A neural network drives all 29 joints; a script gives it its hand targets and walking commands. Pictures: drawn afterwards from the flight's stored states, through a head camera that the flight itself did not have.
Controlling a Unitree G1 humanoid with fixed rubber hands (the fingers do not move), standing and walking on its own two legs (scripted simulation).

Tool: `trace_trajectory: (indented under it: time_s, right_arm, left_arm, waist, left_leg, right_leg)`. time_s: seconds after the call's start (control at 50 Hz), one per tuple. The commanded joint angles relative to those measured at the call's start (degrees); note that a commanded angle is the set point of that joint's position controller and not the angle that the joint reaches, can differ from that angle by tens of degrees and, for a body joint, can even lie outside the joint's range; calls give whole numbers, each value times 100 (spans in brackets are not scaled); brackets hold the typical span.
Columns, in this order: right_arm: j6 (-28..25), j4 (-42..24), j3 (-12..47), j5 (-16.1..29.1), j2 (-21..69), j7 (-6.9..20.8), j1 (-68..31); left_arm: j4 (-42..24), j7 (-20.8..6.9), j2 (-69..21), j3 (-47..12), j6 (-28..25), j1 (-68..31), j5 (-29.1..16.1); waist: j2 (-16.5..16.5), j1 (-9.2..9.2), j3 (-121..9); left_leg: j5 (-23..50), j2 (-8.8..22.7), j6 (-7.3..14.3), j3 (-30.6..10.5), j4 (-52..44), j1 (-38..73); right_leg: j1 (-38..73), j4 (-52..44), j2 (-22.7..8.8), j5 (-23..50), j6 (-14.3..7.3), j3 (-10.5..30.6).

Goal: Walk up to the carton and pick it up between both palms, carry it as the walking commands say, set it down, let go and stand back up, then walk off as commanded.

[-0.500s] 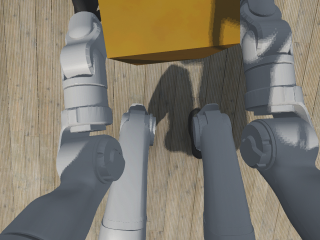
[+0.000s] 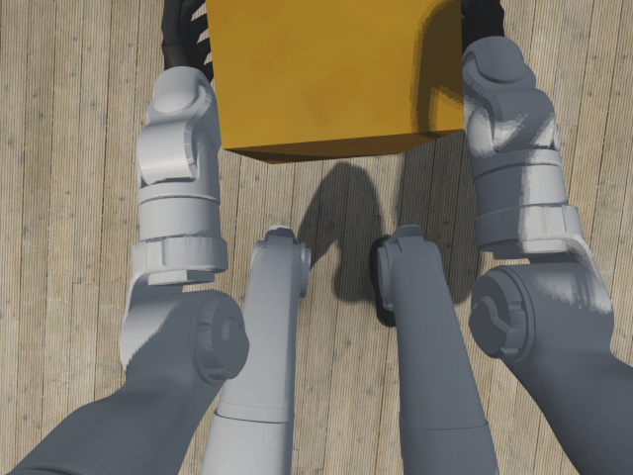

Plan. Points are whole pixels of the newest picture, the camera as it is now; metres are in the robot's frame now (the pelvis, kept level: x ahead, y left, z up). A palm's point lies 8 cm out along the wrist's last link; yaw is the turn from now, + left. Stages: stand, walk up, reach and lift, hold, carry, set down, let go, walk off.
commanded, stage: reach and lift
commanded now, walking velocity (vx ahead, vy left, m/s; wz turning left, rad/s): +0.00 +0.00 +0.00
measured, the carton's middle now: (332, 86) +0.50 +0.03 -0.14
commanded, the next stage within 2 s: none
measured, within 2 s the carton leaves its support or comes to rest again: neither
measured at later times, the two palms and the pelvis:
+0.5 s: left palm (159, 65) +0.47 +0.17 -0.01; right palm (514, 27) +0.50 -0.11 -0.01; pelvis +0.01 -0.01 +0.06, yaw +0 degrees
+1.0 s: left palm (78, 28) +0.45 +0.17 +0.09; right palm out of the picture +0.48 -0.11 +0.09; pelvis +0.06 +0.00 +0.12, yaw +1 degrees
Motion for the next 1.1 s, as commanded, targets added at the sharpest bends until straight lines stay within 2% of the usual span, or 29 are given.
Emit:
trace_trajectory:
  time_s: [0.0, 0.16, 0.54, 0.78, 0.86, 0.94, 1.0, 1.08]
  right_arm:
    - [-182, -689, 3493, 1049, 6798, 1529, -4146]
    - [-197, -770, 3593, 1040, 6872, 1545, -3899]
    - [-225, -984, 3912, 1007, 7225, 1526, -3141]
    - [-302, -1113, 3988, 940, 7294, 1587, -2587]
    - [-346, -756, 3784, 755, 7290, 1643, -2179]
    - [-401, -254, 3372, 467, 7462, 1673, -1496]
    - [-447, 129, 3056, 350, 7651, 1670, -904]
    - [-447, 845, 2163, -121, 7328, 1739, -319]
  left_arm:
    - [-458, -1534, -6488, -4564, -162, -4597, -1307]
    - [-488, -1529, -6589, -4652, -174, -4311, -1301]
    - [-649, -1693, -6603, -4838, -247, -3580, -1270]
    - [-714, -1766, -6757, -4992, -302, -2981, -1224]
    - [-327, -1779, -6874, -4829, -326, -2581, -1056]
    - [257, -1784, -7170, -4348, -355, -1904, -751]
    - [580, -1756, -7371, -3846, -352, -1184, -447]
    - [1191, -1735, -7254, -3127, -298, -577, 114]
  waist:
    - [15, 56, -13042]
    - [3, 48, -12854]
    - [-104, 199, -12347]
    - [-46, 172, -11848]
    - [-8, 83, -10892]
    - [22, -46, -9391]
    - [94, 48, -8055]
    - [84, -118, -6141]
  left_leg:
    - [816, -414, 121, 607, -1321, 3011]
    - [833, -409, 130, 525, -1677, 3375]
    - [981, -418, 208, 438, -2594, 4011]
    - [1306, -392, 210, 336, -3255, 4739]
    - [1215, -342, 203, 301, -3536, 4762]
    - [1289, -275, 213, 302, -3849, 4707]
    - [1457, -261, 224, 302, -4213, 4762]
    - [699, -170, 297, 139, -4752, 4626]
  right_leg:
    - [3642, -979, 485, 467, -150, -486]
    - [4002, -1347, 463, 467, -154, -415]
    - [5301, -2351, 359, 730, -95, -154]
    - [5958, -3000, 334, 1057, -128, -90]
    - [5772, -3276, 322, 948, -164, -97]
    - [5409, -3625, 302, 1019, -205, -102]
    - [5290, -3906, 247, 1155, -228, -47]
    - [5045, -4414, 210, 383, -303, -116]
